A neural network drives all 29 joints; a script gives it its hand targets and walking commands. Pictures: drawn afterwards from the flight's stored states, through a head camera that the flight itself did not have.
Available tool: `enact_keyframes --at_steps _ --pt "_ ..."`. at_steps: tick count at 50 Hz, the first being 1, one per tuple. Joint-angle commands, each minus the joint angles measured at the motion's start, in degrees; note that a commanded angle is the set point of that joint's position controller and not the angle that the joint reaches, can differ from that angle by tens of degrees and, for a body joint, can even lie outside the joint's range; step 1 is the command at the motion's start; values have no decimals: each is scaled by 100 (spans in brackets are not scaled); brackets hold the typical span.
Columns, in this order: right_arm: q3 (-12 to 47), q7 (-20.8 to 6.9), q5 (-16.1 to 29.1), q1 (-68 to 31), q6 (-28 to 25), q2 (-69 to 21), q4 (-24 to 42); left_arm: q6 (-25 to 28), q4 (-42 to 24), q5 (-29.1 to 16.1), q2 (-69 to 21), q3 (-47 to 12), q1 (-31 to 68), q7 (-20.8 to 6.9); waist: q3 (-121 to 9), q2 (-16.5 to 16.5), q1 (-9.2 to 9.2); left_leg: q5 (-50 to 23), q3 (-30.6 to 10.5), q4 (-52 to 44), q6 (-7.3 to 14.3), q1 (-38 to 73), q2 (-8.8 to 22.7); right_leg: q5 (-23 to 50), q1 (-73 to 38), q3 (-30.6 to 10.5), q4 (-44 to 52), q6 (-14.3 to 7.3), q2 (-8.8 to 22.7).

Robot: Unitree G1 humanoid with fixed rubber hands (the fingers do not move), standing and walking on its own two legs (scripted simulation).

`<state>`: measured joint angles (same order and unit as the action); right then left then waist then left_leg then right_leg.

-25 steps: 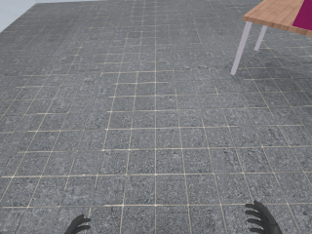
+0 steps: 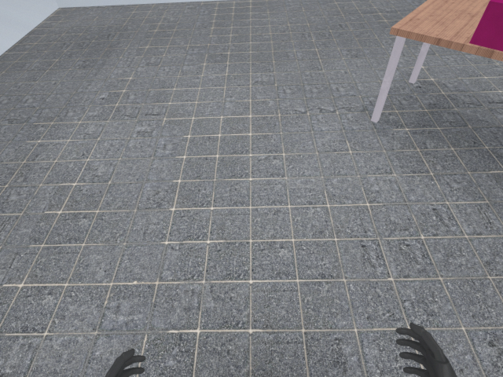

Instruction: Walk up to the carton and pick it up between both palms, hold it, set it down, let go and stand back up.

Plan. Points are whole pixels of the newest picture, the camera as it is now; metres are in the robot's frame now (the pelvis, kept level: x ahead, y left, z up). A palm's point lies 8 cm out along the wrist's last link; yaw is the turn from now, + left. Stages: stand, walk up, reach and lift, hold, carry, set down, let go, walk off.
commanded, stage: stand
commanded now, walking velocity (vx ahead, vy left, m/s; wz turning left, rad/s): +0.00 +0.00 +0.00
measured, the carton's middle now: out of the picture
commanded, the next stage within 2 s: walk up in 0.80 s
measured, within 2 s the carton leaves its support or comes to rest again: neither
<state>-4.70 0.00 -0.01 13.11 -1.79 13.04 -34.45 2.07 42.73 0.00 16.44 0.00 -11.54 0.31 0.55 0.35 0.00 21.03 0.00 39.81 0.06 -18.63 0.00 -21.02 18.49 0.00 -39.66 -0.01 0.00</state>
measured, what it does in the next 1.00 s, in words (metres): stands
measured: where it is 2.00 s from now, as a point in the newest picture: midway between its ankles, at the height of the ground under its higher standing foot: (314, 367)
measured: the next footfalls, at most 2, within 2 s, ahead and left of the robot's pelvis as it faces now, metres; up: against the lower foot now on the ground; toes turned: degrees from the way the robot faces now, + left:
right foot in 1.36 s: +0.15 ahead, -0.26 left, +0.00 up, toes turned -13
left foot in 1.86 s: +0.42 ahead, -0.06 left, +0.00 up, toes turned -8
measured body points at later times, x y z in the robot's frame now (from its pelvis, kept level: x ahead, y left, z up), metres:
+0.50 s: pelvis -0.01 +0.00 +0.00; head -0.01 +0.00 +0.45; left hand +0.12 +0.27 -0.11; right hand +0.15 -0.26 -0.08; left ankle +0.00 +0.12 -0.72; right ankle +0.00 -0.12 -0.72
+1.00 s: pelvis -0.01 +0.00 +0.00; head -0.01 +0.00 +0.45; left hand +0.11 +0.27 -0.11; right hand +0.14 -0.26 -0.09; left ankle +0.00 +0.12 -0.72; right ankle +0.00 -0.12 -0.72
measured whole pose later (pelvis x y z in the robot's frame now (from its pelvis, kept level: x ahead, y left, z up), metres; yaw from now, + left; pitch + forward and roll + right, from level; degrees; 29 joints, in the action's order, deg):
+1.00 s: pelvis -0.01 +0.00 +0.00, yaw +0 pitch -1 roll +0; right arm -4.6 0.0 0.0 13.1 -2.0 13.8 -36.1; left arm 2.1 46.5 0.0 16.8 0.0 -11.5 0.1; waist 1.0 0.7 0.0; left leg 19.9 0.0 39.8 0.1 -18.6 0.0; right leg -19.9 18.5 0.0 -39.7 0.0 0.0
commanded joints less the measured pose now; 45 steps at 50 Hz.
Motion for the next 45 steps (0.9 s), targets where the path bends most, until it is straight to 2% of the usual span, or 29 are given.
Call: enact_keyframes --at_steps 1,18,23,26,45 --pt "-254 82 -140 -374 -214 1536 72 233 -449 178 1353 495 381 43 -129 99 -5 -1404 -636 -672 448 122 517 1355 -147 -427 636 -460 528" --pt "-247 72 -142 -416 -223 1586 4 235 -292 164 1391 483 453 17 46 177 -8 -1109 -693 -846 434 72 535 1118 -81 -471 777 -446 530" --pt "-245 66 -130 -422 -226 1586 -20 234 -254 169 1398 482 479 14 60 96 -7 -986 -706 -877 427 53 534 1033 -82 -499 830 -448 537" --pt "-236 67 -141 -413 -228 1592 -36 231 -231 160 1387 471 493 13 94 178 -11 -978 -743 -941 435 40 557 1028 -85 -482 812 -441 524" --pt "-217 68 -120 -453 -230 1618 -163 224 -90 141 1417 463 524 3 132 161 -2 -996 -757 -997 424 77 573 1064 -93 -516 877 -432 532"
